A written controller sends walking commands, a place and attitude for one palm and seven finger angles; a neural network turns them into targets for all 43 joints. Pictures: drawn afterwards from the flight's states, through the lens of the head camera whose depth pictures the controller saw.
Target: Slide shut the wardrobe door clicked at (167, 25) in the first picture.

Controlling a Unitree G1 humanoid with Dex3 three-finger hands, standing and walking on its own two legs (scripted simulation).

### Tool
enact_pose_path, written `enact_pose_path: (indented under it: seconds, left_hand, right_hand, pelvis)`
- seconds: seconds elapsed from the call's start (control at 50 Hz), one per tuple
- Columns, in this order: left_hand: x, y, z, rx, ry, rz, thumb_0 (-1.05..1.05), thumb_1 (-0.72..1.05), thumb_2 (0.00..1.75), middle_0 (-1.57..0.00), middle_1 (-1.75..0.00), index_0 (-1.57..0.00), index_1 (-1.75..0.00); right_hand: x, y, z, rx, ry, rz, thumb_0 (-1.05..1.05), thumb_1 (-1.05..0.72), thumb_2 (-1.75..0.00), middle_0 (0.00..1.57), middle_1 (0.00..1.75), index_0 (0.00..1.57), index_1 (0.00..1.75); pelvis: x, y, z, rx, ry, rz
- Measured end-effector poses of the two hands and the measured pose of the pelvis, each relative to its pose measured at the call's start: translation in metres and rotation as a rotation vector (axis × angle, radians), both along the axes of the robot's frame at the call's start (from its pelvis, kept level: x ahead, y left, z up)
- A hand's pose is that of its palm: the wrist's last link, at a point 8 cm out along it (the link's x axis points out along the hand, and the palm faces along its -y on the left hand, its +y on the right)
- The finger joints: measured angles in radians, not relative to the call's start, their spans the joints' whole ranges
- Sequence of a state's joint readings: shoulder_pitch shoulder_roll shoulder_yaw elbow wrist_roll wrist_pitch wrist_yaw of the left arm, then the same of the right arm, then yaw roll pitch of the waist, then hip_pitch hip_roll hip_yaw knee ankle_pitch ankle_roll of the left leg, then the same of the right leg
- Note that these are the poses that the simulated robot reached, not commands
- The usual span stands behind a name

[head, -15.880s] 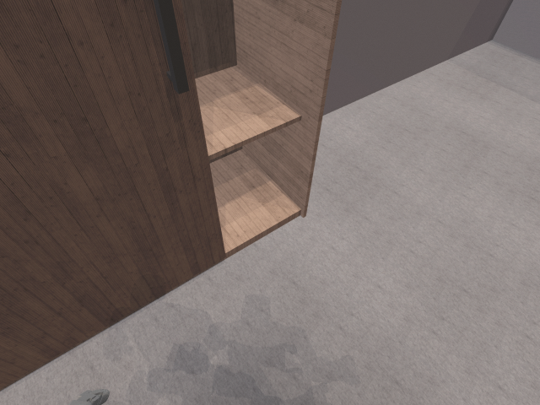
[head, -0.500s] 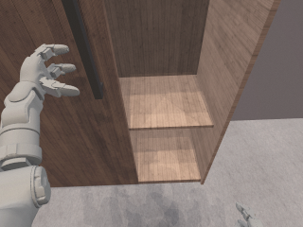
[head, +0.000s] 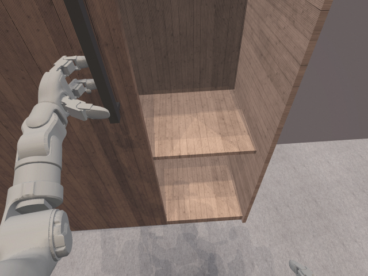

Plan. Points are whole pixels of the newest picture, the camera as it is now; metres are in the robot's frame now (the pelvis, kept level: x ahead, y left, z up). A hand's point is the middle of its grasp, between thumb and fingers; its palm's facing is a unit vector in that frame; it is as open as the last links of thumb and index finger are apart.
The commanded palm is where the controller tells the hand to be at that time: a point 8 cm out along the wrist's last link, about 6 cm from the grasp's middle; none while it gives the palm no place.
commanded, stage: feel for the door with the fingertips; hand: left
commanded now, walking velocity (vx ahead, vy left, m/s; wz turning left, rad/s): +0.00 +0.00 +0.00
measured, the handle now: (99, 61) +0.49 +0.19 +0.25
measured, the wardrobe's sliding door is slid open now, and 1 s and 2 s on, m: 0.42 0.42 0.42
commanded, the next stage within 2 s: slide the fingers in behind the handle in 0.70 s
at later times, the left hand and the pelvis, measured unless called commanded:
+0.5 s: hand (85, 86) +0.43 +0.21 +0.23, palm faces +0.09 -1.00 -0.02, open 14.0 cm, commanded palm +0.41 +0.26 +0.23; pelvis +0.00 -0.01 +0.00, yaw +1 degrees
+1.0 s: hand (83, 85) +0.44 +0.22 +0.22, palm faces +0.09 -1.00 -0.01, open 14.0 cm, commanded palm +0.41 +0.26 +0.23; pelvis +0.00 +0.00 +0.00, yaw -1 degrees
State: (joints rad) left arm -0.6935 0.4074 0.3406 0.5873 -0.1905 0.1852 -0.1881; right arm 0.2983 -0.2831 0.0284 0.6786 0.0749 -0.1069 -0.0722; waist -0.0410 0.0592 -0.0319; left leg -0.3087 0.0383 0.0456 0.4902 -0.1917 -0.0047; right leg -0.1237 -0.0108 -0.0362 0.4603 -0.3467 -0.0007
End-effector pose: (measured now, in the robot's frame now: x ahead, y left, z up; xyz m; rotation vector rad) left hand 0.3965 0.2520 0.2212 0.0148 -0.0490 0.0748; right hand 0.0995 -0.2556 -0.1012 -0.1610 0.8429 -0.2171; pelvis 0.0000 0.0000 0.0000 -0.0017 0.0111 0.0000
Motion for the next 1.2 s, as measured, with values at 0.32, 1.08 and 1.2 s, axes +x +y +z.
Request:
enact_pose_path:
  seconds: [0.32,1.08,1.2]
  left_hand:
    - [-0.004,0.004,0.011,0.011,0.007,0.025,-0.01,-0.5,0.3,-0.3,-1.2,-0.29,-1.19]
    - [0.015,0.017,0.0,0.002,0.01,0.01,-0.01,-0.5,0.3,-0.31,-1.2,-0.3,-1.2]
    - [0.009,0.011,0.0,-0.001,0.005,0.007,-0.01,-0.5,0.3,-0.3,-1.2,-0.3,-1.2]
  right_hand:
    - [0.03,0.0,0.008,-0.001,-0.058,0.043,0.01,-0.9,-0.9,0.2,0.3,0.2,0.3]
    - [-0.023,-0.005,-0.003,-0.02,0.076,-0.04,0.01,-0.9,-0.9,0.2,0.3,0.2,0.3]
    - [0.0,0.001,0.003,-0.017,0.018,-0.007,0.01,-0.9,-0.9,0.2,0.3,0.2,0.3]
  pelvis:
    - [0.0,-0.006,0.0,0.002,-0.01,0.014]
    - [0.003,0.004,0.0,-0.006,0.019,-0.005]
    - [0.001,0.005,0.0,-0.006,0.012,0.001]
